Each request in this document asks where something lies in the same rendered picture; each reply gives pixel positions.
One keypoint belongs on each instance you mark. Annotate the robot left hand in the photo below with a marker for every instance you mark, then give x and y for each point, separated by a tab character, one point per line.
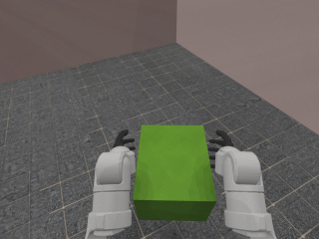
120	141

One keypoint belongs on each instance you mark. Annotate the robot left forearm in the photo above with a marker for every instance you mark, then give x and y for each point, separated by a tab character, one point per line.
111	211

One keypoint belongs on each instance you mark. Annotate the robot right hand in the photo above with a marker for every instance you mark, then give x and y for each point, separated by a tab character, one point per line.
225	142

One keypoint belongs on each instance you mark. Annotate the carton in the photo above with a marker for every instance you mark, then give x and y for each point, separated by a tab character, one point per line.
173	176

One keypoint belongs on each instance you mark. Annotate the robot right forearm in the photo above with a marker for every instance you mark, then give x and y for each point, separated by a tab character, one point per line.
245	212

